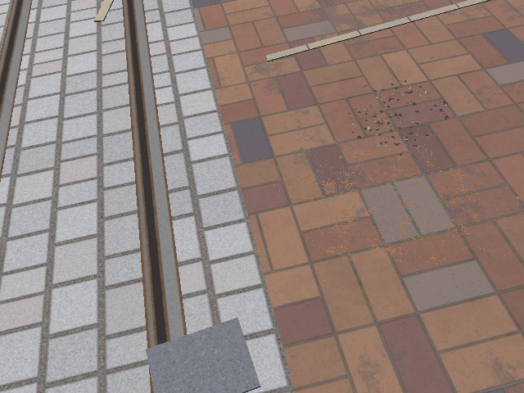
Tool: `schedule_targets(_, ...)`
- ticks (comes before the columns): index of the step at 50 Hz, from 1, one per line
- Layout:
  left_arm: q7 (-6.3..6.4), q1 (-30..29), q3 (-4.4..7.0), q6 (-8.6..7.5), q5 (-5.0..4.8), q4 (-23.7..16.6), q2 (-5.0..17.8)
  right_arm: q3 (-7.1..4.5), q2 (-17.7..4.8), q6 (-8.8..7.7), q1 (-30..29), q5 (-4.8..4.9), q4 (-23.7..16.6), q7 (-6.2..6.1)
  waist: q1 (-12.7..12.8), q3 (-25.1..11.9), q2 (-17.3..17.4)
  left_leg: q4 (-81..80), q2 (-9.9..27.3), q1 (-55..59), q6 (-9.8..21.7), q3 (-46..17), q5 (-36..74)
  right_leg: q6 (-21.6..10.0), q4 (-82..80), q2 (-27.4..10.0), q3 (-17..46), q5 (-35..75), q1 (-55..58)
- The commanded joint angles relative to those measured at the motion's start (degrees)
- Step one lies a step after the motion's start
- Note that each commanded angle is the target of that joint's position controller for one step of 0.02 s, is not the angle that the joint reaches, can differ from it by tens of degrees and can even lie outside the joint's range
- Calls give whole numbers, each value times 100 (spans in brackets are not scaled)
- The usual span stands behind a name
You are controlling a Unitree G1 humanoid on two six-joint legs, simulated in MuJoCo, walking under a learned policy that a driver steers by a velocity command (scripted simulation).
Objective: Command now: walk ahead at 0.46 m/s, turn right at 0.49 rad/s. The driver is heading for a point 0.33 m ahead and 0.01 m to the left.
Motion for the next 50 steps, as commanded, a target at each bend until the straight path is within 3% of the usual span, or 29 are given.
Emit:
schedule_targets(1,136,-37,289,-34,-28,-376,1082,-16,-138,-124,-951,20,-577,26,5,193,-791,-968,-137,-547,-202,29,755,-767,-820,-963,1137,1071,443)
schedule_targets(6,191,295,357,68,-110,-296,1122,16,-160,-182,-1615,110,-764,124,212,382,-876,-1876,-261,-35,-226,-38,1106,-749,-557,-1050,1414,1055,279)
schedule_targets(9,213,117,426,120,-123,-344,1205,-65,-390,-234,-1367,132,-726,120,-20,344,-1020,-2092,-228,550,-56,-120,855,-605,-259,-1193,1705,1408,355)
schedule_targets(10,215,-16,441,143,-96,-383,1207,-119,-503,-246,-1010,94,-629,89,-216,230,-1091,-2222,-268,962,72,-17,796,-496,91,-1115,1609,2176,406)
schedule_targets(11,209,-122,420,156,-74,-449,1106,-207,-665,-262,-410,4,-456,39,-508,-177,-1035,-2441,-264,1818,263,105,1096,-284,837,-803,1337,3124,388)
schedule_targets(12,194,-259,351,152,3,-622,916,-264,-892,-280,405,-125,-333,4,-876,-1010,-841,-2147,346,3306,613,-350,1670,-60,2073,-506,1161,2882,-183)
schedule_targets(13,196,424,198,113,62,-712,378,-352,-1342,-220,1057,-241,-224,-26,-727,-2069,697,-1849,1841,5565,1469,-2302,2824,375,4188,307,640,78,-1999)
schedule_targets(14,169,950,178,66,-26,-638,559,-284,-1079,-146,1118,-106,-115,46,-560,-2539,1761,-2392,2485,5724,1973,-3847,2671,503,5280,462,722,-2331,-2720)
schedule_targets(15,168,584,314,96,-124,-535,1019,-162,-634,-88,716,-18,-201,31,-589,-1613,1009,-2511,2239,4869,1796,-3128,2424,559,5732,106,745,-2035,-2989)
schedule_targets(16,177,-8,339,137,-98,-631,1136,-74,-394,-43,401,-5,-207,21,-603,-971,438,-2518,1932,4072,1612,-2196,2854,604,5646,-83,457,-1714,-2985)
schedule_targets(17,187,-343,341,172,-8,-696,1071,-2,-238,-25,190,-28,-129,44,-511,-567,101,-2608,1642,3348,1522,-1612,3454,638,5307,-222,349,-1549,-2832)
schedule_targets(18,188,-441,350,219,38,-745,981,43,-152,-38,30,-71,-57,63,-354,-401,143,-2739,1447,2830,1436,-1250,3666,627,4867,-392,325,-1398,-2543)
schedule_targets(20,173,-354,254,294,33,-757,593,47,-193,-62,-174,-125,119,80,-140,-325,442,-2995,1204,2127,1418,-758,3918,670,3915,-434,125,-1150,-1846)
schedule_targets(22,168,-485,174,299,83,-827,438,4,-392,-37,-374,-100,227,47,-85,-447,519,-3060,1134,1872,1455,-435,4219,700,2916,-435,-67,-711,-1307)
schedule_targets(26,107,-918,172,349,76,-906,624,-27,-635,113,-257,19,459,-14,-233,-640,444,-3058,1135,1918,1334,-314,3184,608,1736,-322,-239,523,-566)
schedule_targets(28,92,-1076,199,379,121,-947,682,22,-610,162,-303,75,547,-4,-167,-474,337,-2923,1033,1691,1134,-332,1949,438,1047,-241,-320,971,-92)
schedule_targets(29,102,-1202,215,388,174,-1002,734,81,-489,171,-239,88,607,5,-160,-374,280,-2818,884,1553,920,-344,1173,320,676,-268,-245,1163,162)
schedule_targets(30,132,-1332,239,394,219,-1120,907,161,-311,167,-34,18,693,18,-205,-337,-4,-2622,663,1372,592,-257,395,170,362,-621,153,1975,483)
schedule_targets(31,180,-1492,288,416,214,-1258,1249,197,-231,155,437,-128,767,36,-541,-446,-654,-2239,194,1157,270,66,-703,-104,467,-1211,701,2763,770)
schedule_targets(32,182,-1721,214,443,190,-1223,1016,259,-28,193,838,-91,863,-1,-764,-675,-1155,-2311,93,1522,97,256,-1072,-407,489,-1335,789,1892,410)
schedule_targets(33,119,-1944,164,437,148,-1276,731,252,-209,263,517,-85,863,-39,-596,-420,-970,-2383,84,1755,0,287,-730,-265,457,-950,611,951,-4)
schedule_targets(35,50,-1912,145,393,190,-1256,709,198,-429,365,318,-57,915,-96,-460,-106,-709,-2301,86,1621,15,283,-465,-23,574,-626,368,1017,-160)
schedule_targets(37,40,-1798,165,325,150,-1187,775,204,-459,402,410,-74,969,-114,-473,-159,-624,-2306,156,1744,18,213,-115,-1,726,-605,328,1657,-80)
schedule_targets(41,59,-1781,164,293,129,-1108,709,206,-467,400,377,-15,1136,-140,-443,-389,-397,-2205,219,1991,4,188,509,-41,975,-565,246,2719,179)
schedule_targets(50,35,-1867,207,290,111,-744,663,188,-480,576,282,-2,1523,-227,-508,-270,-212,-2291,230,2323,-13,195,482,-36,849,-463,136,2489,25)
